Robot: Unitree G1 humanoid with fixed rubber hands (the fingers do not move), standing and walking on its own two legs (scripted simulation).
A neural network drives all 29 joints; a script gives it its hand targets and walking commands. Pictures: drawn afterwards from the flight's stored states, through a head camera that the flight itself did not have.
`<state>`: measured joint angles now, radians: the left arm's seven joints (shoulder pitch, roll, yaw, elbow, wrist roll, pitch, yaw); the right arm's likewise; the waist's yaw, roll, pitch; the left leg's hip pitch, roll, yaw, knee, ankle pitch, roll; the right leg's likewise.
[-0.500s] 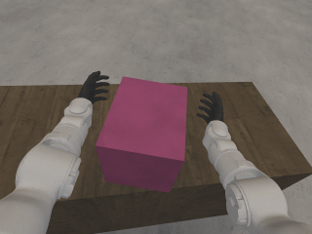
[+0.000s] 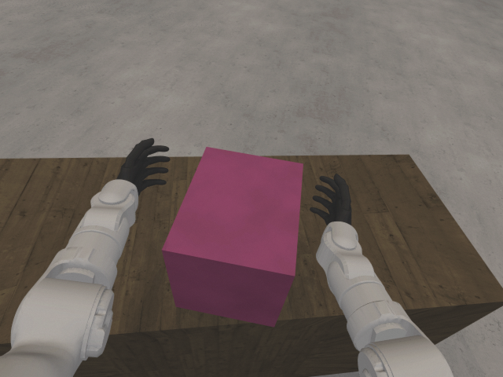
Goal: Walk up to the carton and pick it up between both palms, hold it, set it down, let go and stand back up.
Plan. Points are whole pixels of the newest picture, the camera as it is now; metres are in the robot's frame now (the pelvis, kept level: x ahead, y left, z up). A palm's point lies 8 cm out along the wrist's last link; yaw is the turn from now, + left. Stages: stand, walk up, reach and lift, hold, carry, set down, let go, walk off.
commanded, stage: set down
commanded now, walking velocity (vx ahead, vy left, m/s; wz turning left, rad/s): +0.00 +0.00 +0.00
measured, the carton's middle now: (239, 235) +0.42 -0.03 -0.05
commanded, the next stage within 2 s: none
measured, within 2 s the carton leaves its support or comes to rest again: neither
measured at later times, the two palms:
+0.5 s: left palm (111, 230) +0.37 +0.19 +0.05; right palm (338, 263) +0.29 -0.18 +0.03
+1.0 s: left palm (88, 292) +0.29 +0.22 +0.01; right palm (337, 310) +0.23 -0.17 -0.01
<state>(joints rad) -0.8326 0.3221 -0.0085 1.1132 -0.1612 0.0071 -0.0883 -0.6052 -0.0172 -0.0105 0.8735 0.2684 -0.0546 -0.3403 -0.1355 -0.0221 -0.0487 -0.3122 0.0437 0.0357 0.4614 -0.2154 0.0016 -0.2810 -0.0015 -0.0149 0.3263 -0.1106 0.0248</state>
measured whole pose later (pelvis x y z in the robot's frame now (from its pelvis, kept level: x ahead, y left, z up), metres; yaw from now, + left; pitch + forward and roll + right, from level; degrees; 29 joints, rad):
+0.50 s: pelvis +0.00 +0.01 +0.00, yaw +0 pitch -3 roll -2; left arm -0.46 0.29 0.00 0.74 -0.16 0.03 -0.11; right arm -0.26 0.00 -0.01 0.60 0.20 -0.10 -0.33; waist -0.08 -0.02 0.03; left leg -0.18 0.03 0.05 0.46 -0.24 0.01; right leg -0.16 -0.01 0.00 0.34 -0.14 0.03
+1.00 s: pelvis +0.01 +0.00 +0.00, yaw +0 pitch -4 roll -2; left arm -0.07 0.33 -0.02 0.43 -0.19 -0.07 -0.16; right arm 0.10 0.05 0.04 0.41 0.14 -0.25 -0.34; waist -0.02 0.00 0.11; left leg -0.13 0.04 0.04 0.48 -0.27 0.00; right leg -0.12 0.00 -0.01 0.37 -0.18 0.02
